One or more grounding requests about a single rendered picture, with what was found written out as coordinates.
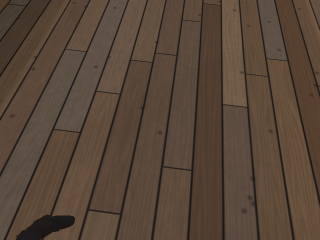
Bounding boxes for robot left hand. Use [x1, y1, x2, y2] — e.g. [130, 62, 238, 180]
[16, 214, 75, 240]

